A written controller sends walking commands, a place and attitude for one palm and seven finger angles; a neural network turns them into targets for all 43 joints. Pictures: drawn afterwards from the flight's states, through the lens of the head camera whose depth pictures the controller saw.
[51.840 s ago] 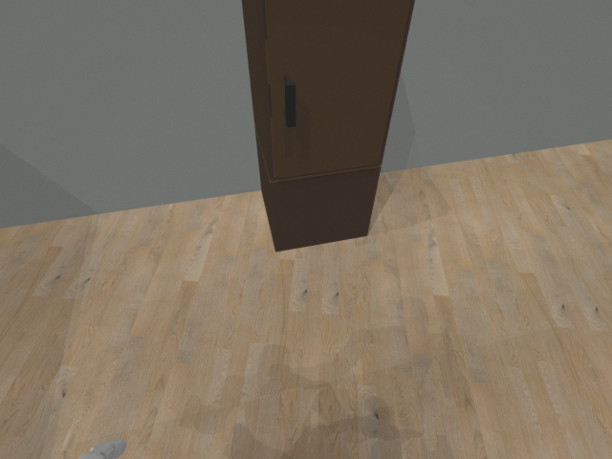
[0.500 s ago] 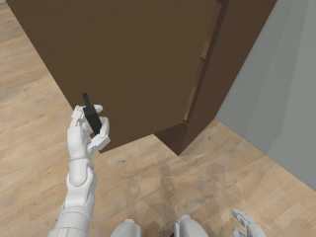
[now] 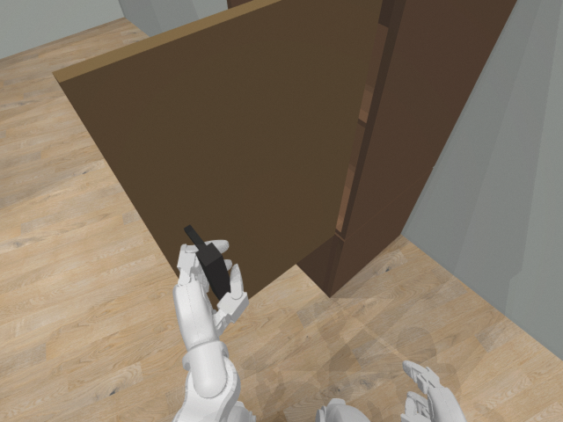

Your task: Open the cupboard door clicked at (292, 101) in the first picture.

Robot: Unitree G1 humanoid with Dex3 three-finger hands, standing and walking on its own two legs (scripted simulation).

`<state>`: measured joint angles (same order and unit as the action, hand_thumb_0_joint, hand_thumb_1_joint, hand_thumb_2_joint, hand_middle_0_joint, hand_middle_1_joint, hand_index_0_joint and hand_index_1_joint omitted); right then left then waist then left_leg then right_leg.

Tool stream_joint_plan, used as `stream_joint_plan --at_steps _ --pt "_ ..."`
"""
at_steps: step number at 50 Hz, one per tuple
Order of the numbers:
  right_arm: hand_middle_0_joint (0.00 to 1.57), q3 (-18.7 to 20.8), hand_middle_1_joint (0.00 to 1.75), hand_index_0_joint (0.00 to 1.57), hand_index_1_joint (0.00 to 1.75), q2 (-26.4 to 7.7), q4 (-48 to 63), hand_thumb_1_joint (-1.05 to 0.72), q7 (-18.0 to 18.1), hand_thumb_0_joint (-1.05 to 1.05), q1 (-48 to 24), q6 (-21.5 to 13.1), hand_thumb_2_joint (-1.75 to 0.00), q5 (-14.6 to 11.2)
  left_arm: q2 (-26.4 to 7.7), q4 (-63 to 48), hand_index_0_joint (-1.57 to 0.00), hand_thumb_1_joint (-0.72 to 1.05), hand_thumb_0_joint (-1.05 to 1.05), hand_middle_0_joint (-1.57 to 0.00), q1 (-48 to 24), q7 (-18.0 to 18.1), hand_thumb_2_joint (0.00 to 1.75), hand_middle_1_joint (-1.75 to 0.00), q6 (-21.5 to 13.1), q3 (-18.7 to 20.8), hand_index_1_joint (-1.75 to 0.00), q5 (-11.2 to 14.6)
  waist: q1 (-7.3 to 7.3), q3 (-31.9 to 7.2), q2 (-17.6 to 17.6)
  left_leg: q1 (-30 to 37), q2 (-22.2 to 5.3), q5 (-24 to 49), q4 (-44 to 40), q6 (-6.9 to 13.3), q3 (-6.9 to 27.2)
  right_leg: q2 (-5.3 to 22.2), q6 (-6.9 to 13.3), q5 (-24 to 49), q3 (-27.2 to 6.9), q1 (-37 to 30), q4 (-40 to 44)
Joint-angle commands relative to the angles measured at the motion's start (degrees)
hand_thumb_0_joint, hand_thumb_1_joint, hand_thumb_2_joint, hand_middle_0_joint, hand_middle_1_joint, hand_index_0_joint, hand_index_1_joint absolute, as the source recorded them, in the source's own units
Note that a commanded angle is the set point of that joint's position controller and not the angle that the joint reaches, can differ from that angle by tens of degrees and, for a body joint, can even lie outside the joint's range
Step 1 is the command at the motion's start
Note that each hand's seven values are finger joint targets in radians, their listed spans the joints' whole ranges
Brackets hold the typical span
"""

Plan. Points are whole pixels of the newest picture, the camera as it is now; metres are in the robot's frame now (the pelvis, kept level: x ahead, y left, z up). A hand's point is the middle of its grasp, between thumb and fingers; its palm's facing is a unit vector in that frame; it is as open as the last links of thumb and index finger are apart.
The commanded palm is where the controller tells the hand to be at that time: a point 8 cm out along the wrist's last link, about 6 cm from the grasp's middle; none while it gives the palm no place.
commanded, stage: open thumb and fingers to let go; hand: left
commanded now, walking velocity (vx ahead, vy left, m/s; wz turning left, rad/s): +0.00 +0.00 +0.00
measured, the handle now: (208, 264) +0.33 +0.12 +0.03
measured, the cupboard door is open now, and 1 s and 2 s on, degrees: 88 91 93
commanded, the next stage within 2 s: slide the hand sideways off the handle in 0.92 s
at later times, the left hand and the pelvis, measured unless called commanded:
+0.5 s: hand (235, 300) +0.28 +0.08 +0.03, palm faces +0.41 -0.91 -0.02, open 10.2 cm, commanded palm +0.24 +0.12 +0.03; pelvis -0.01 -0.01 -0.01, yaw +2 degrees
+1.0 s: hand (242, 306) +0.27 +0.07 +0.02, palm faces +0.29 -0.96 -0.04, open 15.5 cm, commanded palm +0.23 +0.11 +0.03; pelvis -0.02 +0.01 -0.01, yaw +0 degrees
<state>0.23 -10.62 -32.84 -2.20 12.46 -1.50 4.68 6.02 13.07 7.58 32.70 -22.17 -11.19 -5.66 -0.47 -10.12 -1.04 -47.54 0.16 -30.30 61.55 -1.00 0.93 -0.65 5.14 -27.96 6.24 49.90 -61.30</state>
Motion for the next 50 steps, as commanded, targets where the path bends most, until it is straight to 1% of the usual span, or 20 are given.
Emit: stream_joint_plan --at_steps 1,4,5,8,11,13,17,21,25,27,31,32,33,34,35,40,43,45,48,50 --pt "0.2 1.14 0.3 0.2 0.3 -3.75 9.09 -0.9 0.56 0.0 -5.32 -4.72 -0.9 0.03 7.34 -14.4 -0.4 0.9 0.0 -0.4 2.1 -0.35 0.9 -1.35 -2.7 -5.45 -1.35 -2.43 -0.06 -14.05 5.98 1.64 1.58 12.7 -4.89 1.26 -0.01 3.15 -4.2 20.18 -8.12 -18.22 11.34" --pt "0.2 1.14 0.3 0.2 0.3 -4.14 8.29 -0.9 1.17 0.0 -5.72 -4.87 -0.9 0.05 4.34 -14.14 -0.4 0.9 0.0 -0.4 -4.76 0.88 0.9 -1.35 -2.16 -2.86 -1.35 -2.43 -1.01 -11.88 5.72 -0.63 1.74 10.4 -3.41 1.03 0.43 3.96 -4.48 16.39 -10.21 -16.3 12.32" --pt "0.2 1.0 0.3 0.2 0.3 -4.16 7.35 -0.9 1.55 0.0 -5.75 -4.84 -0.9 0.08 2.34 -12.39 -0.4 0.9 0.0 -0.4 -9.9 1.5 0.9 -1.35 -2.23 -0.91 -1.35 -2.27 -2.03 -10.13 6.71 -2.05 1.79 8.93 -2.53 1.04 0.6 4.48 -4.82 13.93 -11.27 -15.09 12.95" --pt "0.2 1.14 0.3 0.2 0.3 -3.8 7.32 -0.9 1.85 0.0 -6.35 -5.14 -0.9 -0.02 1.2 -11.56 -0.38 0.69 0.0 -0.38 -8.9 1.7 0.81 -1.33 -2.81 1.42 -1.33 -1.65 -0.71 -12.4 7.4 -4.0 2.15 8.07 -1.61 0.88 0.79 5.24 -5.11 12.64 -13.77 -17.38 13.53" --pt "0.2 1.39 0.3 0.2 0.3 -3.82 7.38 -0.9 1.83 0.0 -5.83 -5.17 -0.9 -0.15 2.92 -11.72 -0.37 0.48 0.0 -0.37 -8.43 0.94 0.72 -1.3 -2.87 -0.14 -1.3 -1.15 -0.94 -14.65 7.15 -3.1 2.19 9.06 -1.73 0.92 0.49 5.54 -5.44 16.27 -13.73 -18.87 12.97" --pt "0.2 1.51 0.3 0.2 0.3 -4.01 7.5 -0.9 1.86 0.0 -5.24 -5.0 -0.9 -0.22 1.72 -12.13 -0.36 0.34 0.0 -0.36 -8.21 0.63 0.66 -1.29 -2.78 0.87 -1.29 -0.88 -0.57 -16.15 7.65 -3.5 2.2 9.93 -1.77 0.83 0.63 5.65 -5.48 18.86 -13.88 -20.89 12.48" --pt "0.2 1.62 0.3 0.2 0.3 -4.07 7.76 -0.9 1.87 0.0 -5.13 -4.94 -0.9 -0.27 2.47 -13.82 -0.34 0.06 0.0 -0.34 -7.37 -0.3 0.54 -1.26 -3.06 -0.31 -1.26 -0.48 -1.05 -16.28 7.91 -3.14 2.04 10.37 -1.8 0.93 0.64 5.81 -5.88 21.78 -13.67 -21.25 12.18" --pt "0.2 1.58 0.3 0.2 0.3 -4.44 7.14 -0.9 2.0 0.0 -5.36 -5.09 -0.9 -0.36 2.24 -12.74 -0.32 -0.22 0.0 -0.32 -10.08 -0.87 0.42 -1.23 -3.77 -1.01 -1.23 -0.84 -2.15 -13.18 8.71 -4.0 1.88 8.23 -1.44 1.12 1.05 5.76 -5.75 15.67 -13.37 -17.83 12.73" --pt "0.2 1.68 0.3 0.2 0.3 -4.56 7.2 -0.9 2.1 0.0 -5.66 -5.25 -0.9 -0.37 1.95 -11.42 -0.3 -0.5 0.0 -0.3 -10.53 -0.75 0.3 -1.2 -4.02 -0.74 -1.2 -0.96 -1.64 -13.61 8.01 -4.18 1.91 7.32 -1.32 1.23 0.99 5.59 -5.3 11.62 -13.19 -16.63 12.71" --pt "0.2 1.85 0.3 0.2 0.3 -4.62 7.43 -0.9 2.01 0.0 -5.35 -5.15 -0.9 -0.4 2.16 -12.28 -0.3 -0.5 0.0 -0.3 -11.08 -0.36 0.3 -1.2 -4.11 -0.74 -1.2 -1.17 -1.1 -15.14 6.28 -2.53 1.93 8.55 -1.82 1.3 0.75 4.94 -4.78 11.99 -11.93 -16.32 11.84" --pt "0.2 1.77 0.3 0.2 0.3 -4.63 7.92 -0.9 1.85 0.0 -4.79 -4.9 -0.9 -0.33 3.14 -12.47 -0.27 -0.5 0.0 -0.27 -10.81 0.64 0.3 -1.0 -3.2 -1.44 -1.0 -1.63 -0.78 -16.49 4.9 -0.42 1.82 10.34 -2.78 1.44 0.49 3.7 -4.08 13.28 -9.15 -15.65 10.31" --pt "0.2 1.78 0.3 0.2 0.3 -4.66 7.94 -0.9 1.9 0.0 -4.7 -4.95 -0.9 -0.3 3.65 -12.12 -0.26 -0.5 0.0 -0.26 -11.15 0.85 0.3 -0.95 -2.96 -1.84 -0.95 -1.71 -1.17 -15.85 5.42 0.01 1.73 10.46 -2.94 1.53 0.43 3.44 -4.06 13.4 -8.46 -15.01 10.29" --pt "0.2 1.81 0.3 0.2 0.3 -4.81 8.27 -0.9 1.96 0.0 -4.69 -4.93 -0.9 -0.27 3.14 -12.42 -0.25 -0.5 0.0 -0.25 -10.91 1.08 0.3 -0.9 -2.72 -1.3 -0.9 -1.69 -0.44 -16.37 5.11 0.1 1.79 11.48 -3.19 1.49 0.71 3.11 -3.64 14.13 -7.86 -15.5 9.73" --pt "0.2 1.69 0.3 0.2 0.3 -4.7 8.27 -0.9 1.9 0.0 -4.94 -4.94 -0.9 -0.27 3.88 -12.08 -0.24 -0.5 0.0 -0.24 -10.34 1.12 0.3 -0.85 -2.5 -1.82 -0.85 -1.59 -0.67 -15.75 4.8 0.42 1.72 10.98 -3.29 1.52 0.49 3.0 -3.73 13.43 -7.54 -14.48 9.78" --pt "0.2 1.57 0.3 0.2 0.3 -4.69 8.09 -0.9 1.93 0.0 -4.83 -4.91 -0.9 -0.31 3.8 -11.61 -0.23 -0.5 0.0 -0.23 -10.74 1.25 0.3 -0.8 -2.33 -1.64 -0.8 -1.37 -0.83 -14.85 6.18 0.29 1.68 10.75 -3.49 1.52 0.65 2.88 -3.76 13.08 -7.28 -14.38 9.93" --pt "0.2 1.51 0.3 0.2 0.3 -4.75 8.52 -0.9 1.61 0.0 -5.44 -5.12 -0.9 -0.22 5.47 -12.4 -0.19 -0.5 0.0 -0.19 -9.88 1.82 0.3 -0.55 -1.94 -2.89 -0.55 -1.86 -0.24 -14.51 3.96 2.09 1.4 11.42 -4.44 1.43 0.68 1.86 -3.07 11.92 -5.22 -12.26 8.79" --pt "0.2 1.34 0.3 0.2 0.3 -4.86 8.84 -0.9 1.38 0.0 -5.59 -5.38 -0.9 -0.22 5.73 -12.86 -0.17 -0.5 0.0 -0.17 -9.93 2.19 0.3 -0.4 -1.56 -3.13 -0.4 -2.07 0.18 -13.86 3.76 2.11 1.38 11.51 -4.85 1.37 1.09 1.49 -2.7 11.04 -4.44 -11.84 8.5" --pt "0.2 1.21 0.3 0.2 0.3 -4.67 8.73 -0.9 1.26 0.0 -6.01 -5.34 -0.9 -0.19 6.47 -12.33 -0.15 -0.5 0.0 -0.15 -10.54 2.47 0.3 -0.3 -1.18 -3.65 -0.3 -2.03 -0.15 -13.15 4.03 2.36 1.31 10.63 -4.9 1.36 0.98 1.37 -2.76 9.79 -4.18 -10.74 8.5" --pt "0.2 1.1 0.3 0.2 0.3 -4.67 8.87 -0.9 1.29 0.0 -6.54 -5.39 -0.9 -0.29 5.88 -12.54 -0.15 -0.5 0.0 -0.15 -11.23 3.07 0.3 -0.3 -0.71 -2.59 -0.3 -1.74 0.41 -13.38 3.92 2.05 1.44 10.2 -4.9 1.3 1.14 1.22 -2.64 8.61 -4.14 -10.71 8.57" --pt "0.2 0.92 0.3 0.2 0.3 -4.47 8.43 -0.9 1.19 0.0 -6.97 -5.29 -0.9 -0.3 6.19 -11.83 -0.15 -0.5 0.0 -0.15 -12.58 3.36 0.3 -0.3 -0.24 -2.34 -0.3 -1.19 0.14 -13.13 4.7 1.64 1.58 9.15 -4.63 1.34 0.93 1.31 -2.92 7.47 -4.48 -10.29 8.86"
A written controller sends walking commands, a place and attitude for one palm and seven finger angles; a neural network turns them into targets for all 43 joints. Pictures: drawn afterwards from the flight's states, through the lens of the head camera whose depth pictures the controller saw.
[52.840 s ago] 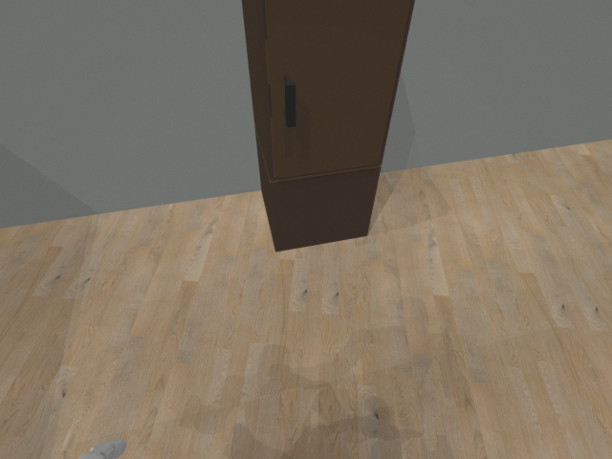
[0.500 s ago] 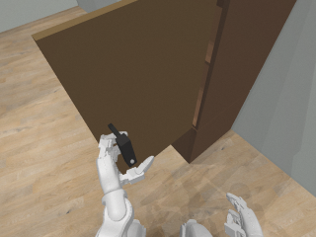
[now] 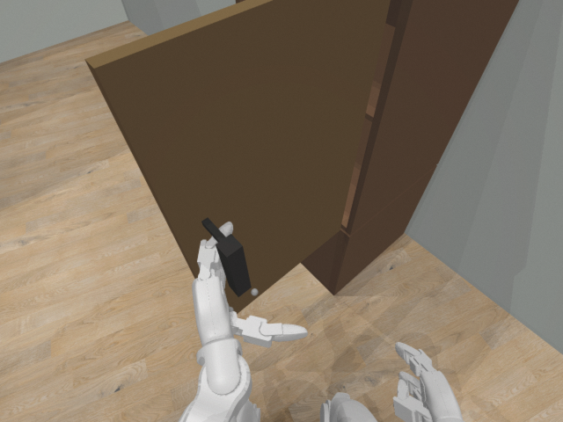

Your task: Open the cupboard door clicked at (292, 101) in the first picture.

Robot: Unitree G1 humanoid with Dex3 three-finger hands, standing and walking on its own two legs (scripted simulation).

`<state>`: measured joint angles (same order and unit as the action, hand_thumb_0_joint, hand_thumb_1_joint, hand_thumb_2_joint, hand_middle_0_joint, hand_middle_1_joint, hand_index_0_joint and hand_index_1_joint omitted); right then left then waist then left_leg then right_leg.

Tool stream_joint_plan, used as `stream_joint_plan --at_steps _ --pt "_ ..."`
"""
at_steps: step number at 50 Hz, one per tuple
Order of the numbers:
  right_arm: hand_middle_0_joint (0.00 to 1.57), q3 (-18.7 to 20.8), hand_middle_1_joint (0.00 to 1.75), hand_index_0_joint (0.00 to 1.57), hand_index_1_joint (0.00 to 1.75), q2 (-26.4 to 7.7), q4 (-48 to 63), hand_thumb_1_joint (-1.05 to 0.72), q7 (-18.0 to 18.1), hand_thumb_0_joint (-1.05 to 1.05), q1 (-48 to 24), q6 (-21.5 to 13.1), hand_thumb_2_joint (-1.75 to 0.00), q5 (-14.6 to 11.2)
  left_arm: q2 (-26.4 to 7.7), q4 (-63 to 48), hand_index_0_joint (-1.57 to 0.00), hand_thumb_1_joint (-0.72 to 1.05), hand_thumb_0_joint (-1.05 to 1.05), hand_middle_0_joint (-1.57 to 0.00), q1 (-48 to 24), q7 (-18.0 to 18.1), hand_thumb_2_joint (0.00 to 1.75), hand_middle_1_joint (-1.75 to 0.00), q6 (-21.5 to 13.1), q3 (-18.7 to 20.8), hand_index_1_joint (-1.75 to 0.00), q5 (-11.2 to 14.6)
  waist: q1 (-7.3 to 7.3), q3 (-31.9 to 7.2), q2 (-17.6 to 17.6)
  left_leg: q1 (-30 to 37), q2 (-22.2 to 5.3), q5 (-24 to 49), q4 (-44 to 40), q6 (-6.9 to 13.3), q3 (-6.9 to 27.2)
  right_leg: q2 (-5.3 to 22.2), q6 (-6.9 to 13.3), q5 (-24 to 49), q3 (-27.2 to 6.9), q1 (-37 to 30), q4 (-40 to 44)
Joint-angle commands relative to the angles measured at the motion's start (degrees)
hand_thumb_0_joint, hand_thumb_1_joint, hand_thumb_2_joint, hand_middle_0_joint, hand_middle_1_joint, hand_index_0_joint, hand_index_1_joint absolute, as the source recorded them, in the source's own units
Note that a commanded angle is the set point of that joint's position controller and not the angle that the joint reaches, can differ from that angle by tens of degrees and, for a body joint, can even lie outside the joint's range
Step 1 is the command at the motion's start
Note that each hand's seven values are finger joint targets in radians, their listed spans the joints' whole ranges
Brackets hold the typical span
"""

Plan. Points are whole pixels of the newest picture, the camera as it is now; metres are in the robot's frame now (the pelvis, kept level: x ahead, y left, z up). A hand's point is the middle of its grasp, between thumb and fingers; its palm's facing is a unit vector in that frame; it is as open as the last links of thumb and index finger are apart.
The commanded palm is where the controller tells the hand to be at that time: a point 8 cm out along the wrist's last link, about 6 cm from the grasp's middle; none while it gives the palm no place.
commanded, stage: slide the hand sideways off the handle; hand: left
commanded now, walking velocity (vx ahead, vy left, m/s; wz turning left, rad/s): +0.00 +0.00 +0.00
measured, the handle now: (225, 257) +0.34 +0.10 +0.04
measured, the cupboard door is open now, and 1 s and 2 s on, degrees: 91 93 93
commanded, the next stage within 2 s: draw the hand back to the body in 1.22 s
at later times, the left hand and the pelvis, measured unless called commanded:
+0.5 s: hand (236, 327) +0.24 +0.07 +0.03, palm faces -0.05 -1.00 +0.00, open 16.3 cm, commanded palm +0.22 +0.13 +0.04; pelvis -0.01 +0.01 -0.01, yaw +0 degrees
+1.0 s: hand (199, 354) +0.21 +0.11 +0.04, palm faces -0.01 -1.00 -0.01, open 16.3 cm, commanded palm +0.17 +0.17 +0.04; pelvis +0.01 +0.01 -0.02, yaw +0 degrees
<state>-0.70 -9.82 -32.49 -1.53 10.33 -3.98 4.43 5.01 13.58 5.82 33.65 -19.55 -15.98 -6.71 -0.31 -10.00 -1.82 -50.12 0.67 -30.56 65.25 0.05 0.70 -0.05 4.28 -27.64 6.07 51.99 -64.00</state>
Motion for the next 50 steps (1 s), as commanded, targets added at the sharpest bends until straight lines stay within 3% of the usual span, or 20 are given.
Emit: stream_joint_plan --at_steps 1,2,3,4,6,8,10,12,13,17,20,23,27,30,35,39,45,48,49,50 --pt "0.2 1.81 0.3 0.2 0.3 -5.18 8.04 -0.9 0.54 0.0 -4.84 -2.79 -0.9 -0.04 6.99 -12.51 -0.15 -0.5 0.0 -0.15 -11.2 2.6 0.3 -0.3 -2.77 2.9 -0.3 -0.08 0.22 -13.65 5.5 4.16 1.11 9.21 -8.38 0.24 1.16 0.7 -2.07 6.76 -4.47 -12.63 11.59" --pt "0.2 2.07 0.3 0.2 0.3 -8.1 7.43 -0.9 0.3 0.0 0.14 -2.51 -0.9 -0.65 -0.13 -14.66 -0.15 -0.5 0.0 -0.15 -9.72 -9.69 0.3 -0.3 -5.62 -9.27 -0.3 -6.07 -5.74 -10.27 8.05 4.3 0.99 9.29 -6.64 1.35 0.73 1.72 -2.57 11.8 -6.65 -11.37 11.17" --pt "0.2 2.78 0.3 0.2 0.3 -7.92 8.85 -0.9 0.62 0.0 -0.17 -2.1 -0.9 -1.04 -5.79 -18.66 -0.15 -0.5 0.0 -0.15 -12.25 -16.4 0.3 -0.3 -8.48 -2.81 -0.3 -3.27 -3.53 -15.61 5.52 3.41 1.27 11.44 -5.72 1.68 0.68 2.27 -2.04 16.11 -7.36 -15.0 9.58" --pt "0.2 2.61 0.3 0.2 0.3 -7.53 9.33 -0.9 0.84 0.0 -0.74 -1.93 -0.9 -1.17 -7.55 -19.18 -0.15 -0.5 0.0 -0.15 -10.5 -20.66 0.3 -0.3 -10.25 -1.98 -0.3 -2.5 -1.81 -18.24 3.68 3.48 1.42 12.64 -5.64 1.62 0.33 2.55 -2.04 19.3 -8.44 -17.71 8.63" --pt "0.2 2.36 0.3 0.2 0.3 -7.31 10.76 -0.9 0.8 0.0 -0.92 -2.33 -0.9 -2.04 -5.84 -20.62 -0.15 -0.5 0.0 -0.15 -8.78 -27.86 0.3 -0.3 -11.7 -4.25 -0.3 0.8 -2.78 -16.33 3.32 3.26 1.34 11.48 -5.22 1.67 0.55 2.58 -2.31 18.43 -8.43 -16.34 8.62" --pt "0.2 1.97 0.3 0.2 0.3 -7.24 12.23 -0.9 1.05 0.0 -1.36 -2.64 -0.9 -3.2 -3.55 -19.97 -0.15 -0.5 0.0 -0.15 -7.59 -31.62 0.3 -0.3 -11.3 -3.19 -0.3 6.57 -2.41 -12.91 4.13 2.43 1.34 8.59 -5.95 1.62 0.99 2.09 -2.03 12.14 -8.31 -15.4 10.48" --pt "0.2 1.98 0.3 0.2 0.3 -7.47 13.68 -0.9 1.33 0.0 -2.04 -2.92 -0.9 -3.93 -1.93 -20.11 -0.15 -0.5 0.0 -0.15 -4.5 -32.29 0.3 -0.3 -10.06 -1.47 -0.3 11.11 -1.8 -11.38 5.99 2.3 1.4 5.81 -6.46 1.45 0.93 1.75 -2.34 5.6 -8.02 -13.96 12.1" --pt "0.2 1.94 0.3 0.2 0.3 -7.97 14.86 -0.9 1.46 0.0 -2.01 -2.69 -0.9 -4.21 -3.02 -20.46 -0.15 -0.5 0.0 -0.15 -2.07 -31.06 0.3 -0.3 -8.37 1.04 -0.3 12.67 -0.86 -10.5 7.32 1.54 1.49 4.25 -7.08 1.27 0.93 1.72 -2.33 0.98 -7.77 -13.46 12.94" --pt "0.2 1.97 0.3 0.2 0.3 -8.17 15.2 -0.9 1.33 0.0 -2.02 -2.57 -0.9 -4.18 -4.16 -20.06 -0.15 -0.5 0.0 -0.15 -0.42 -29.91 0.3 -0.3 -7.92 2.64 -0.3 12.4 0.01 -10.85 7.31 0.77 1.69 4.55 -7.02 1.21 1.02 1.68 -2.16 0.37 -7.83 -13.74 12.5" --pt "0.2 2.41 0.3 0.2 0.3 -8.15 15.86 -0.9 0.76 0.0 -0.38 -1.76 -0.9 -3.57 -6.63 -20.68 -0.15 -0.5 0.0 -0.15 1.98 -26.65 0.3 -0.3 -8.02 3.23 -0.3 7.12 -0.55 -10.03 7.85 -0.3 1.38 5.21 -5.9 1.29 0.93 1.66 -2.24 2.75 -7.37 -10.97 9.87" --pt "0.2 2.49 0.3 0.2 0.3 -8.0 16.42 -0.9 0.48 0.0 -0.14 -1.34 -0.9 -3.45 -7.7 -22.91 -0.15 -0.5 0.0 -0.15 3.27 -26.26 0.3 -0.3 -8.95 3.24 -0.3 5.19 -0.4 -10.47 5.14 -0.2 1.36 5.41 -5.65 1.29 0.86 1.47 -1.87 3.89 -6.89 -9.91 8.4" --pt "0.2 2.55 0.3 0.2 0.3 -8.05 17.12 -0.9 0.73 0.0 -0.27 -1.12 -0.9 -3.68 -9.74 -25.96 -0.15 -0.5 0.0 -0.15 5.7 -26.95 0.3 -0.3 -9.45 5.85 -0.3 6.48 0.73 -12.89 4.3 0.2 1.42 6.15 -5.89 1.22 0.97 1.03 -1.6 4.49 -7.05 -11.98 8.3" --pt "0.2 2.22 0.3 0.2 0.3 -7.78 17.87 -0.9 0.93 0.0 0.12 -1.23 -0.9 -3.94 -7.8 -30.24 -0.15 -0.5 0.0 -0.15 9.11 -28.27 0.3 -0.3 -9.0 3.76 -0.3 8.44 0.01 -13.13 2.28 2.51 1.29 8.04 -6.36 1.13 0.94 0.62 -1.84 7.77 -5.89 -11.9 7.99" --pt "0.2 2.25 0.3 0.2 0.3 -7.94 18.22 -0.9 1.15 0.0 0.65 -1.48 -0.9 -4.1 -7.3 -30.83 -0.15 -0.5 0.0 -0.15 14.16 -29.07 0.3 -0.3 -8.47 3.32 -0.3 9.08 -0.27 -12.42 4.2 2.85 0.95 9.94 -6.56 1.01 1.65 0.22 -1.91 10.2 -4.71 -11.69 7.04" --pt "0.2 2.4 0.3 0.2 0.3 -7.95 18.71 -0.9 1.16 0.0 1.14 -1.52 -0.9 -3.89 -9.45 -31.36 -0.15 -0.5 0.0 -0.15 20.39 -29.75 0.3 -0.3 -8.44 4.89 -0.3 8.34 -0.29 -10.63 5.91 1.01 0.9 10.68 -5.35 1.0 1.56 0.29 -2.14 12.08 -4.89 -11.01 6.11" --pt "0.2 2.47 0.3 0.2 0.3 -7.81 19.2 -0.9 1.11 0.0 0.69 -1.8 -0.9 -3.82 -9.85 -33.65 -0.15 -0.5 0.0 -0.15 23.23 -31.01 0.3 -0.3 -9.74 4.48 -0.3 7.73 -0.04 -10.35 4.35 0.36 0.95 10.56 -4.61 0.99 1.75 0.23 -1.96 11.36 -4.84 -9.58 4.83" --pt "0.2 2.61 0.3 0.2 0.3 -7.85 19.29 -0.9 1.58 0.0 0.8 -2.34 -0.9 -3.99 -12.0 -38.28 -0.15 -0.5 0.0 -0.15 24.32 -32.69 0.3 -0.3 -11.28 6.44 -0.3 9.53 -0.33 -12.29 1.96 0.47 1.01 10.86 -3.01 0.99 1.87 -0.03 -2.0 11.42 -4.92 -8.4 3.73" --pt "0.2 2.85 0.3 0.2 0.3 -7.91 19.56 -0.9 1.84 0.0 0.79 -2.08 -0.9 -4.25 -13.42 -37.92 -0.15 -0.5 0.0 -0.15 28.27 -33.46 0.3 -0.3 -10.83 8.75 -0.3 10.19 0.77 -12.54 2.53 -0.36 1.03 11.7 -3.23 0.91 2.14 -0.35 -1.79 11.62 -4.59 -9.55 3.38" --pt "0.2 2.69 0.3 0.2 0.3 -7.77 19.68 -0.9 1.84 0.0 0.69 -2.18 -0.9 -4.3 -11.71 -38.54 -0.15 -0.5 0.0 -0.15 28.32 -33.99 0.3 -0.3 -10.7 7.07 -0.3 10.6 0.21 -12.71 2.16 0.13 1.17 12.11 -2.92 1.05 1.84 -0.23 -2.07 12.69 -4.72 -9.3 3.57" --pt "0.2 2.91 0.3 0.2 0.3 -7.78 19.33 -0.9 1.98 0.0 1.06 -2.04 -0.9 -4.43 -13.15 -37.88 -0.15 -0.5 0.0 -0.15 29.03 -34.38 0.3 -0.3 -10.31 8.69 -0.3 11.04 0.13 -12.28 2.83 -0.29 1.02 12.02 -2.85 0.9 1.84 -0.25 -2.14 12.99 -4.81 -9.63 3.68"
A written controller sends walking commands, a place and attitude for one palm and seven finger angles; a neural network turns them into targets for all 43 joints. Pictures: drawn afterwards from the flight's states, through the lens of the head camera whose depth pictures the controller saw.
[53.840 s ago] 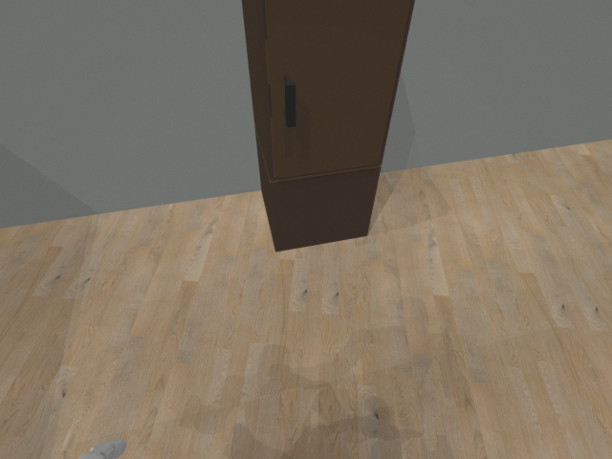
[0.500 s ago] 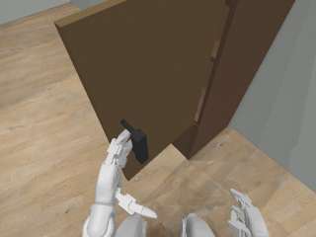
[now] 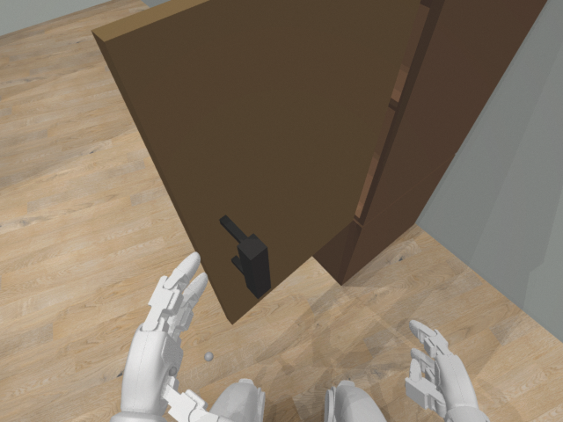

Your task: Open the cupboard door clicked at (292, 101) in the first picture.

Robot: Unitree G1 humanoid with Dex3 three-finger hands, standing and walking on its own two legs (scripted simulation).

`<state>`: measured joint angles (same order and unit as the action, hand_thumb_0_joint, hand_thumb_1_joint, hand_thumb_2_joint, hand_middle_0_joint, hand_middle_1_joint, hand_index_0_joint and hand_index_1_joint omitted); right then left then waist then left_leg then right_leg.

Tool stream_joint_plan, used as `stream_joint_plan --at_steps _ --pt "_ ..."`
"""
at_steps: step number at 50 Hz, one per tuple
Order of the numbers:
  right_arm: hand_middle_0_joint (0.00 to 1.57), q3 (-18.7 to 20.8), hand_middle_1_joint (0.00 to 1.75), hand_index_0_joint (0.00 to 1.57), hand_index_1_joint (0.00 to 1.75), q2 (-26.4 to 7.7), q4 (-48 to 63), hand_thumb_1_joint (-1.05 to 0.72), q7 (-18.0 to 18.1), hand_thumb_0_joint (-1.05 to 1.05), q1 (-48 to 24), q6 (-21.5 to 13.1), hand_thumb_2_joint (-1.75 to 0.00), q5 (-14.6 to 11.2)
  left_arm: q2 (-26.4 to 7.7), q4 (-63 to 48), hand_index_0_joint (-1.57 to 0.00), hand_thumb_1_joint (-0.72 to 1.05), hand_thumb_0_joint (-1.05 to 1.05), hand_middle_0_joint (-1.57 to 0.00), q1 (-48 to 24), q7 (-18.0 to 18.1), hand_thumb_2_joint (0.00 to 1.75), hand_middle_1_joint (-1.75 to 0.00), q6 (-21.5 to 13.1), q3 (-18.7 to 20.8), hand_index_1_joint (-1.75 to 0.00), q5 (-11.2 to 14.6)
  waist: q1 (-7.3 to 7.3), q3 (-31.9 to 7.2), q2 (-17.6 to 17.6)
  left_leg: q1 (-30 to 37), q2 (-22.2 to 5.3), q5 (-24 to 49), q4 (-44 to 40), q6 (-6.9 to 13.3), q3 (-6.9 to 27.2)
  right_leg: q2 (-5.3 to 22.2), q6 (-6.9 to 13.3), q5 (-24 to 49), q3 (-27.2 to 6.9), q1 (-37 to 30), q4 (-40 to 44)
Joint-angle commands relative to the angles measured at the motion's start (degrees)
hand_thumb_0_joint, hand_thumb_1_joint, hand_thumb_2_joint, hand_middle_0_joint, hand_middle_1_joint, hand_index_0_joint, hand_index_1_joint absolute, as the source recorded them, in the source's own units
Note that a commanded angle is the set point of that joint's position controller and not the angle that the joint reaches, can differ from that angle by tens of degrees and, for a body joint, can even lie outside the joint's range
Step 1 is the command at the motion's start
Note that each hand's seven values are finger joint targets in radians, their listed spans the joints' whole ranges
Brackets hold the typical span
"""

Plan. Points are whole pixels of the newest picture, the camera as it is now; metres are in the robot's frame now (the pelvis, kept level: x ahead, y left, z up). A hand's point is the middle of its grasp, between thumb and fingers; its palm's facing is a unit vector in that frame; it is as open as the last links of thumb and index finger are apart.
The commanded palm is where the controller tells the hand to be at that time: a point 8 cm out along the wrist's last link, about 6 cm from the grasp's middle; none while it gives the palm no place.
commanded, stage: slide the hand sideways off the handle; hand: left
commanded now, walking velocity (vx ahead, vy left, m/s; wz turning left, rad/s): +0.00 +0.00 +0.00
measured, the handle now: (244, 257) +0.32 +0.08 +0.06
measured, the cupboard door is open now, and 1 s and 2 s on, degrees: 93 93 93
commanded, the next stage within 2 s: draw the hand back to the body in 0.22 s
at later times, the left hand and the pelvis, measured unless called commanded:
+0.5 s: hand (171, 361) +0.18 +0.13 +0.09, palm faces -0.04 -1.00 -0.06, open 16.3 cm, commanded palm +0.15 +0.20 +0.10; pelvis +0.00 +0.00 +0.00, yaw +0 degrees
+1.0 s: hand (65, 333) +0.19 +0.21 +0.16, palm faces +0.17 -0.93 -0.32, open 15.1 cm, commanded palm +0.16 +0.26 +0.19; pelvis +0.02 +0.01 +0.07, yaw -1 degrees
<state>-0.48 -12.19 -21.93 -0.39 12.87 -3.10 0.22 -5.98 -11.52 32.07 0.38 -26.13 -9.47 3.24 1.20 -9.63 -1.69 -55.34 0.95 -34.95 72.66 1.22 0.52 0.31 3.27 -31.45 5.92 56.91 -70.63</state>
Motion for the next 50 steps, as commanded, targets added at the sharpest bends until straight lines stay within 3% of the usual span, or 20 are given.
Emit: stream_joint_plan --at_steps 1,3,4,8,11,16,17,18,21,23,26,29,34,38,41,42,43,44,45,50 --pt "0.2 2.7 0.3 0.2 0.3 -5.36 8.96 -0.9 0.96 0.0 -1.56 -2.83 -0.9 -0.32 -1.91 -12.7 -0.15 -0.5 0.0 -0.15 4.38 -1.75 0.3 -0.3 -3.28 2.66 -0.3 1.71 -1.0 -12.48 3.18 4.43 0.9 16.15 -10.32 -0.26 1.83 -0.59 -1.23 16.89 -4.97 -15.46 10.78" --pt "0.2 3.05 0.3 0.2 0.3 -5.43 8.99 -0.9 1.38 0.0 -2.07 -2.49 -0.9 -0.58 -3.48 -12.12 -0.15 -0.5 0.0 -0.15 6.98 -2.75 0.3 -0.3 -2.45 4.75 -0.3 2.19 -0.42 -12.88 4.28 3.82 0.84 17.05 -10.26 -0.19 1.93 -0.7 -1.24 18.12 -5.1 -16.95 10.9" --pt "0.2 2.88 0.3 0.2 0.3 -5.37 9.3 -0.9 1.49 0.0 -2.1 -2.51 -0.9 -0.6 -2.85 -12.97 -0.15 -0.5 0.0 -0.15 6.48 -3.44 0.3 -0.3 -2.37 4.01 -0.3 2.68 -0.92 -12.73 4.74 3.56 0.95 16.39 -10.02 -0.13 1.67 -0.4 -1.59 18.03 -5.41 -16.94 11.18" --pt "0.2 2.95 0.3 0.2 0.3 -5.41 8.71 -0.9 2.29 0.0 -2.73 -2.64 -0.9 -0.83 -4.86 -12.93 -0.15 -0.5 0.0 -0.15 5.6 -5.14 0.3 -0.3 -2.73 6.98 -0.3 4.22 -1.17 -10.12 3.96 1.57 0.89 14.06 -9.28 -0.16 1.84 -0.5 -1.58 14.31 -6.23 -15.56 11.95" --pt "0.2 2.85 0.3 0.2 0.3 -5.57 8.24 -0.9 2.58 0.0 -2.62 -3.55 -0.9 -0.73 -4.88 -13.68 -0.15 -0.5 0.0 -0.15 4.22 -6.36 0.3 -0.3 -4.46 7.51 -0.3 5.69 -1.85 -10.6 4.02 1.19 0.89 13.32 -8.05 -0.24 1.9 -0.44 -1.73 13.34 -6.44 -14.08 11.32" --pt "0.2 2.84 0.3 0.2 0.3 -5.99 8.17 -0.9 2.57 0.0 -2.52 -4.65 -0.9 -0.6 -4.2 -14.54 -0.15 -0.5 0.0 -0.15 3.77 -7.58 0.3 -0.3 -5.45 5.89 -0.3 6.41 -1.84 -11.51 1.05 1.54 0.87 12.58 -7.55 -0.2 2.13 -0.57 -1.34 10.5 -6.13 -11.92 10.55" --pt "0.2 3.03 0.3 0.2 0.3 -6.18 8.63 -0.9 2.66 0.0 -2.26 -4.49 -0.9 -0.72 -6.51 -17.09 -0.15 -0.5 0.0 -0.15 3.42 -7.49 0.3 -0.3 -5.1 7.62 -0.3 6.45 -1.41 -12.69 0.51 2.36 0.73 12.75 -8.11 -0.17 2.09 -0.59 -1.32 10.25 -6.25 -12.74 11.0" --pt "0.2 3.12 0.3 0.2 0.3 -6.33 8.95 -0.9 2.8 0.0 -2.28 -4.12 -0.9 -0.78 -8.73 -19.01 -0.15 -0.5 0.0 -0.15 3.96 -7.08 0.3 -0.3 -4.33 9.53 -0.3 6.23 -0.34 -14.43 -0.98 3.57 0.7 13.82 -9.18 -0.08 2.18 -0.81 -1.0 10.46 -6.07 -14.37 11.05" --pt "0.2 2.98 0.3 0.2 0.3 -5.83 10.44 -0.9 3.09 0.0 -1.49 -2.97 -0.9 -1.59 -10.02 -22.81 -0.15 -0.5 0.0 -0.15 5.64 -6.21 0.3 -0.3 -0.76 10.9 -0.3 6.28 0.0 -14.64 -1.71 7.67 0.77 14.9 -12.5 0.0 1.73 -0.92 -1.31 12.29 -5.47 -17.71 13.44" --pt "0.2 2.96 0.3 0.2 0.3 -5.58 10.57 -0.9 3.49 0.0 -1.15 -1.94 -0.9 -2.03 -10.56 -21.37 -0.15 -0.5 0.0 -0.15 6.96 -5.5 0.3 -0.3 2.42 13.29 -0.3 6.9 0.01 -13.37 1.25 7.92 0.8 14.98 -14.03 0.14 1.87 -1.22 -1.62 12.34 -5.34 -20.28 15.75" --pt "0.2 2.44 0.3 0.2 0.3 -5.51 10.97 -0.9 4.06 0.0 -1.32 -1.39 -0.9 -2.68 -7.91 -18.89 -0.15 -0.5 0.0 -0.15 7.34 -5.65 0.3 -0.3 5.96 12.81 -0.3 8.37 -1.19 -7.29 4.68 7.83 0.78 11.97 -15.86 0.08 1.58 -1.01 -2.42 8.75 -5.41 -20.56 19.63" --pt "0.2 1.98 0.3 0.2 0.3 -6.38 10.89 -0.9 4.65 0.0 -1.73 -1.76 -0.9 -2.75 -9.03 -17.87 -0.15 -0.5 0.0 -0.15 5.96 -6.87 0.3 -0.3 7.31 14.44 -0.3 9.8 -1.74 -4.12 6.19 8.0 0.66 10.69 -16.84 0.16 1.84 -0.45 -2.67 5.69 -6.37 -21.3 22.62" --pt "0.2 1.63 0.3 0.2 0.3 -6.67 10.7 -0.9 4.81 0.0 -0.69 -3.25 -0.9 -2.72 -12.32 -22.42 -0.15 -0.5 0.0 -0.15 5.83 -9.49 0.3 -0.3 6.03 16.51 -0.3 10.8 -0.96 -5.15 -0.36 13.71 0.44 14.64 -19.92 0.1 2.09 -0.9 -2.0 10.86 -4.79 -23.5 22.67" --pt "0.2 1.45 0.3 0.2 0.3 -6.69 9.92 -0.9 4.83 0.0 -0.58 -4.38 -0.9 -2.93 -14.44 -24.03 -0.15 -0.43 0.0 -0.15 4.77 -9.99 0.33 -0.3 5.89 19.44 -0.3 11.77 -0.61 -4.24 -2.85 16.9 0.18 16.91 -22.07 -0.1 2.41 -1.45 -1.65 13.31 -3.55 -24.71 23.4" --pt "0.2 1.36 0.3 0.2 0.3 -6.5 9.39 -0.9 4.71 0.0 -0.52 -4.9 -0.9 -3.33 -14.31 -23.22 -0.16 -0.32 0.0 -0.16 5.95 -10.46 0.37 -0.3 7.3 21.35 -0.3 13.2 -0.35 -3.92 -1.85 18.59 -0.02 17.93 -23.73 -0.42 2.47 -1.67 -1.79 14.56 -2.78 -26.26 24.28" --pt "0.2 2.09 0.3 0.2 0.3 -6.4 9.63 -0.9 6.65 0.0 -0.18 -3.36 -0.9 -2.51 -23.77 -25.15 -0.16 -0.29 0.0 -0.16 7.68 -2.82 0.39 -0.3 12.28 23.76 -0.3 4.01 2.7 -6.18 -2.91 20.16 -1.33 19.07 -27.29 -0.19 1.32 0.4 -0.97 14.81 -6.51 -30.1 27.5" --pt "0.2 1.72 0.3 0.2 0.3 -5.35 9.71 -0.9 7.16 0.0 -0.29 -2.89 -0.9 -2.44 -20.22 -25.41 -0.16 -0.26 0.0 -0.16 9.09 0.89 0.4 -0.3 15.34 22.9 -0.3 3.06 1.42 -3.45 -2.3 20.94 -0.96 18.84 -28.15 -0.18 1.17 0.39 -1.26 14.44 -6.1 -30.11 29.5" --pt "0.2 1.38 0.3 0.2 0.3 -5.34 9.84 -0.9 7.29 0.0 -0.2 -2.73 -0.9 -2.23 -16.64 -26.73 -0.16 -0.22 0.0 -0.16 9.46 2.14 0.42 -0.3 16.88 19.78 -0.3 2.7 0.62 -2.74 -1.89 21.5 -0.97 19.52 -28.5 -0.23 1.1 0.79 -1.54 15.49 -5.61 -30.54 29.55" --pt "0.2 1.31 0.3 0.2 0.3 -5.01 8.84 -0.9 7.29 0.0 0.0 -2.15 -0.9 -2.3 -15.17 -24.85 -0.16 -0.18 0.0 -0.16 10.8 3.25 0.43 -0.3 18.48 18.87 -0.3 1.79 0.48 -0.24 -2.68 22.37 -1.4 20.56 -29.05 -0.16 0.89 0.72 -1.6 16.41 -4.96 -30.91 30.01" --pt "0.2 0.64 0.3 0.2 0.3 -5.83 7.35 -0.9 7.77 0.0 -1.03 -2.17 -0.9 -1.89 -18.83 -27.47 -0.17 -0.01 0.0 -0.17 6.34 7.13 0.51 -0.3 21.2 21.13 -0.3 -0.27 0.37 -0.52 0.95 28.86 -1.95 25.17 -32.77 0.37 1.34 0.53 -1.95 20.22 -3.98 -35.38 33.31"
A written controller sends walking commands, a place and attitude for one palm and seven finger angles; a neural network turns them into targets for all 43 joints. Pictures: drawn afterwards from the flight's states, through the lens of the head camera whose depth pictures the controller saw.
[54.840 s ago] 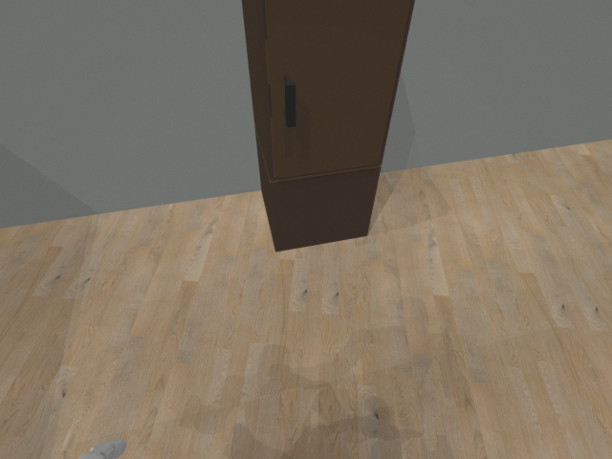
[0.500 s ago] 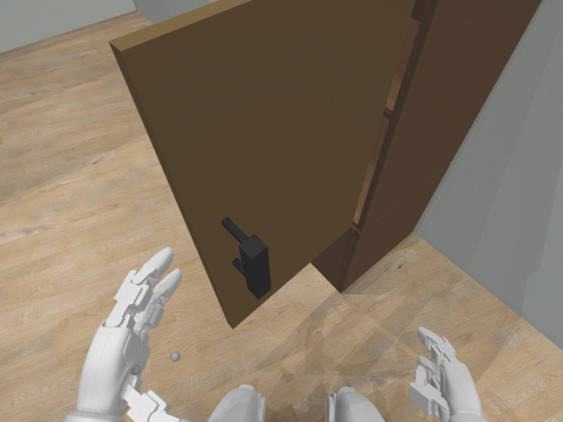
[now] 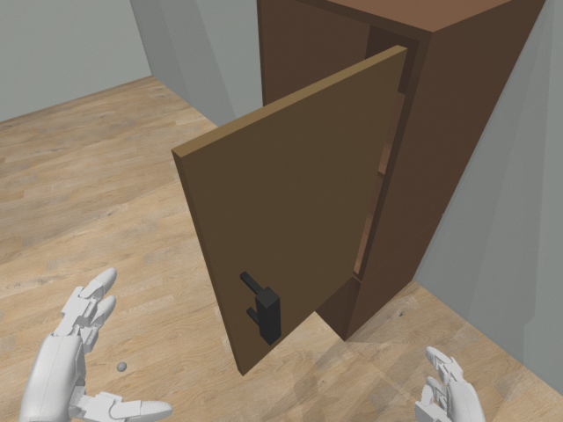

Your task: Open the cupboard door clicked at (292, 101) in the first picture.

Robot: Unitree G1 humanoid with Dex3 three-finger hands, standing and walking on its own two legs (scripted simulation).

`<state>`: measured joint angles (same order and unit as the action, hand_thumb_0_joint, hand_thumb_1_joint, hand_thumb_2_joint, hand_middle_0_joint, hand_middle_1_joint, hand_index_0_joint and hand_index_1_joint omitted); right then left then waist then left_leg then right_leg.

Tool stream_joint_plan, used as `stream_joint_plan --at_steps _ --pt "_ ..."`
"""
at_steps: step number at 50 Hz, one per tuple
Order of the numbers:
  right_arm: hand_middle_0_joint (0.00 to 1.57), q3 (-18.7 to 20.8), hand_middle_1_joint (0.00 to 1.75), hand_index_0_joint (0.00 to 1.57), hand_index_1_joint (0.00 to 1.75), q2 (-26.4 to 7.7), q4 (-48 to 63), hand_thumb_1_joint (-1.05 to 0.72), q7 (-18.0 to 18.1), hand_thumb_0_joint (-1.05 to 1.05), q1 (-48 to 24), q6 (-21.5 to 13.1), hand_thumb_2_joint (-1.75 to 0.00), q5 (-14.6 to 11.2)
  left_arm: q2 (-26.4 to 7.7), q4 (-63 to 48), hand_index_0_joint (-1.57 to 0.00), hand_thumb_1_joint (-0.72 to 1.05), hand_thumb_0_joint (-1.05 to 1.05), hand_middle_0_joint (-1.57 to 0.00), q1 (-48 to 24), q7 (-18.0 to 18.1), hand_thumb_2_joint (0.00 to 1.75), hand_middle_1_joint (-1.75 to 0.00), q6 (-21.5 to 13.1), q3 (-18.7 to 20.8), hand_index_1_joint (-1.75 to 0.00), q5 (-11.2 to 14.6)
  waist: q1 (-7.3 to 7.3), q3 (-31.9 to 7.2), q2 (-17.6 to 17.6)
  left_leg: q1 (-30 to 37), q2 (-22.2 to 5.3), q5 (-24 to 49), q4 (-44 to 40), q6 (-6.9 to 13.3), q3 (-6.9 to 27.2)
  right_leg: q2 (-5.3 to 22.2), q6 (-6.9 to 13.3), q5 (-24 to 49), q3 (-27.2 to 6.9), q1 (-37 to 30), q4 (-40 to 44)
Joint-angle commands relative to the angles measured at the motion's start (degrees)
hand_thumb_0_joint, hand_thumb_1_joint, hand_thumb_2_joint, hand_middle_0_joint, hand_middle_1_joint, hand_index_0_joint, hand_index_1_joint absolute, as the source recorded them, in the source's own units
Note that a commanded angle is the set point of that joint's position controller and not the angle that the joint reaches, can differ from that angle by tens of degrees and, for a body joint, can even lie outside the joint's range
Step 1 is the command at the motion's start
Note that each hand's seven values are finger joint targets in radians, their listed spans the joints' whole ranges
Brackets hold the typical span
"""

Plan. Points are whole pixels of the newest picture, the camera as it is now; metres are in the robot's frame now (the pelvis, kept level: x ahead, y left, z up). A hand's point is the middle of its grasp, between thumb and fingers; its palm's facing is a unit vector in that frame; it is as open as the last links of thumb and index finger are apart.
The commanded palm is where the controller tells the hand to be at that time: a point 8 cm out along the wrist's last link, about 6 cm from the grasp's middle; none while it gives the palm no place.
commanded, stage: draw the hand back to the body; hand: left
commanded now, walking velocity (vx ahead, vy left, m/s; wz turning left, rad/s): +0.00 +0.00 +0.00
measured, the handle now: (259, 307) +0.30 +0.07 -0.01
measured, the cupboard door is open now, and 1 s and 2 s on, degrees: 93 93 93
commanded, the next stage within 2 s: step back with the hand held close in 0.90 s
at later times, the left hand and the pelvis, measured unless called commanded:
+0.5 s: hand (28, 288) +0.20 +0.27 +0.19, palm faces +0.43 -0.81 -0.40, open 9.3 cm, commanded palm +0.15 +0.31 +0.21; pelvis +0.01 +0.01 +0.04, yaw -1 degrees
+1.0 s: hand (26, 290) +0.19 +0.26 +0.20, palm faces +0.45 -0.80 -0.39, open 7.4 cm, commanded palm +0.15 +0.29 +0.22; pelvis +0.00 +0.00 +0.05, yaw -1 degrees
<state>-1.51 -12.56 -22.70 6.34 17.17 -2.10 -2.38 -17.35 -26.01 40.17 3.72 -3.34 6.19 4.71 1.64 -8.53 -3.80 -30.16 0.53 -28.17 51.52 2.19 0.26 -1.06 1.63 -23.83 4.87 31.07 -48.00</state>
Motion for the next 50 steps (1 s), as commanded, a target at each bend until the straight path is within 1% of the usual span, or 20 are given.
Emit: stream_joint_plan --at_steps 1,3,4,7,8,9,12,13,15,26,28,29,30,34,37,38,42,43,48,50 --pt "0.2 1.51 0.3 0.2 0.3 -5.53 7.8 -0.9 1.15 0.0 -5.47 -3.38 -0.9 0.71 -7.51 -12.91 -0.17 0.02 0.0 -0.17 -2.51 4.22 0.52 -0.3 -1.43 5.73 -0.3 -2.05 -0.05 -0.98 3.28 4.75 -1.62 18.5 -12.56 -0.59 1.65 1.9 -0.34 12.32 -2.8 -9.96 11.41" --pt "0.2 1.12 0.3 0.2 0.3 -5.86 6.83 -0.9 1.31 0.0 -6.34 -3.99 -0.9 0.9 -8.93 -12.5 -0.17 0.09 0.0 -0.17 -5.04 4.97 0.55 -0.3 -1.07 7.26 -0.3 -2.2 0.25 0.58 3.2 6.18 -1.68 18.21 -14.55 -0.59 1.89 1.91 -0.17 12.04 -2.69 -11.62 13.04" --pt "0.2 0.88 0.3 0.2 0.3 -5.75 6.43 -0.9 1.27 0.0 -6.53 -4.39 -0.9 0.86 -8.68 -13.06 -0.17 0.13 0.0 -0.17 -6.0 5.12 0.57 -0.3 -1.22 7.21 -0.3 -2.39 0.19 1.45 1.44 7.36 -1.72 18.62 -15.6 -0.72 2.04 1.96 -0.16 11.89 -2.77 -11.72 13.58" --pt "0.2 0.51 0.3 0.2 0.3 -5.73 4.9 -0.9 1.11 0.0 -6.91 -5.44 -0.9 0.96 -8.96 -12.75 -0.18 0.23 0.0 -0.18 -8.35 5.48 0.62 -0.3 -1.4 8.43 -0.3 -2.49 0.41 2.73 0.14 10.07 -1.91 19.02 -18.49 -1.04 2.62 1.81 -0.13 11.34 -2.34 -13.37 15.24" --pt "0.2 0.58 0.3 0.2 0.3 -5.97 4.4 -0.9 1.15 0.0 -7.41 -5.74 -0.9 1.03 -10.33 -12.78 -0.18 0.27 0.0 -0.18 -9.07 5.66 0.63 -0.3 -1.52 9.98 -0.3 -2.47 0.85 2.28 0.89 10.74 -1.91 20.11 -19.04 -1.04 2.54 1.93 0.03 12.42 -2.44 -15.11 16.1" --pt "0.2 0.45 0.3 0.2 0.3 -5.83 3.96 -0.9 1.04 0.0 -7.61 -6.19 -0.9 1.09 -9.82 -13.21 -0.18 0.31 0.0 -0.18 -9.2 5.56 0.64 -0.3 -1.7 10.02 -0.3 -2.4 0.76 2.46 1.06 11.77 -2.1 21.73 -19.78 -1.2 2.67 1.89 -0.13 13.39 -2.26 -15.78 16.23" --pt "0.2 0.44 0.3 0.2 0.3 -5.78 2.39 -0.9 0.41 0.0 -7.98 -7.03 -0.9 1.28 -10.1 -12.95 -0.18 0.41 0.0 -0.18 -9.71 5.31 0.69 -0.3 -2.01 11.71 -0.3 -2.15 1.22 2.53 -1.02 14.32 -2.32 25.83 -21.81 -1.8 2.58 1.8 -0.14 15.83 -2.21 -18.44 17.7" --pt "0.2 0.47 0.3 0.2 0.3 -5.92 1.72 -0.9 0.19 0.0 -8.68 -7.0 -0.9 1.34 -10.54 -10.82 -0.18 0.44 0.0 -0.18 -9.46 5.31 0.7 -0.3 -1.83 12.73 -0.3 -2.06 1.61 3.42 0.23 14.09 -2.36 26.12 -22.45 -1.81 2.48 1.78 0.03 16.37 -2.26 -19.76 18.53" --pt "0.2 0.59 0.3 0.2 0.3 -5.95 1.18 -0.9 -0.23 0.0 -9.31 -7.3 -0.9 1.37 -10.67 -11.11 -0.19 0.51 0.0 -0.19 -10.64 4.98 0.74 -0.3 -2.09 13.76 -0.3 -1.71 1.57 4.49 0.42 15.08 -2.5 26.91 -23.88 -1.99 2.3 1.61 -0.1 17.24 -2.25 -20.78 19.63" --pt "0.2 1.41 0.3 0.2 0.3 -6.29 -2.11 -0.9 -1.47 0.0 -11.49 -8.07 -0.9 1.77 -14.79 -12.05 -0.2 0.9 0.0 -0.2 -18.95 4.68 0.9 -0.3 -4.08 21.74 -0.3 -0.9 2.15 4.38 -1.52 20.61 -2.84 30.88 -28.9 -2.65 1.5 1.21 0.05 20.67 -2.92 -26.02 24.32" --pt "0.2 1.6 0.3 0.2 0.3 -6.4 -2.67 -0.9 -1.75 0.0 -11.56 -7.74 -0.9 1.8 -11.6 -8.16 -0.2 0.9 0.0 -0.2 -16.14 4.11 0.9 -0.3 -3.79 19.41 -0.3 -0.91 2.12 6.23 -1.42 20.63 -2.89 30.97 -29.49 -2.52 1.11 1.28 0.08 20.58 -2.78 -26.11 25.24" --pt "0.2 1.65 0.3 0.2 0.3 -6.43 -2.81 -0.9 -2.06 0.0 -11.36 -7.47 -0.9 1.72 -10.22 -7.18 -0.2 0.9 0.0 -0.2 -15.6 3.76 0.9 -0.3 -3.62 18.13 -0.3 -0.67 1.79 7.21 -0.01 20.89 -3.13 30.98 -29.85 -2.55 1.28 1.24 -0.16 20.33 -2.68 -25.57 25.42" --pt "0.2 1.91 0.3 0.2 0.3 -6.73 -2.82 -0.9 -2.24 0.0 -11.59 -7.3 -0.9 1.75 -10.18 -7.56 -0.2 0.9 0.0 -0.2 -16.38 3.56 0.9 -0.3 -3.68 17.87 -0.3 -0.7 1.7 7.65 -0.19 20.85 -3.08 29.95 -30.21 -2.42 1.05 1.22 -0.25 20.03 -2.81 -25.5 25.79" --pt "0.2 2.37 0.3 0.2 0.3 -6.95 -2.65 -0.9 -2.37 0.0 -12.25 -6.94 -0.9 2.02 -11.85 -9.36 -0.2 0.9 0.0 -0.2 -16.98 3.53 0.9 -0.3 -4.28 19.05 -0.3 -0.87 2.2 4.42 1.29 21.78 -2.78 29.79 -30.7 -1.91 0.95 1.25 -0.2 21.11 -3.14 -28.11 26.15" --pt "0.2 2.33 0.3 0.2 0.3 -6.51 -2.7 -0.9 -2.07 0.0 -12.9 -7.12 -0.9 2.07 -13.42 -11.03 -0.2 0.9 0.0 -0.2 -17.51 3.77 0.9 -0.3 -4.6 20.38 -0.3 -1.04 2.52 3.56 0.49 22.2 -2.27 27.89 -30.97 -1.6 0.4 1.15 -0.2 20.93 -3.5 -28.77 26.7" --pt "0.2 2.14 0.3 0.2 0.3 -6.58 -2.97 -0.9 -1.93 0.0 -13.1 -7.19 -0.9 2.15 -14.12 -11.24 -0.2 0.9 0.0 -0.2 -18.07 3.9 0.9 -0.3 -4.66 20.85 -0.3 -1.12 2.57 3.93 -0.86 21.71 -2.07 27.36 -31.09 -1.65 0.44 1.28 0.01 20.74 -3.52 -29.4 26.92" --pt "0.2 2.0 0.3 0.2 0.3 -5.96 -3.56 -0.9 -1.74 0.0 -13.25 -7.85 -0.9 2.08 -13.33 -11.22 -0.2 0.9 0.0 -0.2 -18.37 4.13 0.9 -0.3 -4.83 20.25 -0.3 -1.23 2.25 5.74 -2.05 22.44 -1.82 26.0 -31.34 -1.57 0.13 1.17 -0.06 19.96 -3.69 -27.89 27.98" --pt "0.2 2.05 0.3 0.2 0.3 -6.17 -3.73 -0.9 -1.68 0.0 -13.26 -7.87 -0.9 2.16 -13.68 -10.57 -0.2 0.9 0.0 -0.2 -18.21 4.18 0.9 -0.3 -4.75 20.53 -0.3 -1.2 2.37 5.96 -0.16 22.03 -1.85 25.81 -31.37 -1.47 0.27 1.14 0.05 19.91 -3.69 -28.43 28.3" --pt "0.2 2.14 0.3 0.2 0.3 -6.22 -4.31 -0.9 -1.8 0.0 -13.55 -7.77 -0.9 2.08 -11.86 -7.06 -0.2 0.9 0.0 -0.2 -17.97 3.84 0.9 -0.3 -4.56 19.17 -0.3 -1.06 2.18 8.9 0.92 21.68 -1.78 22.92 -32.05 -1.14 0.02 1.1 -0.15 17.26 -3.93 -27.14 29.55" --pt "0.2 2.35 0.3 0.2 0.3 -6.15 -4.34 -0.9 -1.82 0.0 -13.52 -7.69 -0.9 2.05 -11.7 -7.56 -0.2 0.9 0.0 -0.2 -17.97 3.75 0.9 -0.3 -4.75 19.04 -0.3 -1.0 2.14 7.73 0.82 22.79 -1.82 23.27 -31.91 -0.9 -0.33 1.12 -0.36 17.8 -4.1 -27.13 29.55"
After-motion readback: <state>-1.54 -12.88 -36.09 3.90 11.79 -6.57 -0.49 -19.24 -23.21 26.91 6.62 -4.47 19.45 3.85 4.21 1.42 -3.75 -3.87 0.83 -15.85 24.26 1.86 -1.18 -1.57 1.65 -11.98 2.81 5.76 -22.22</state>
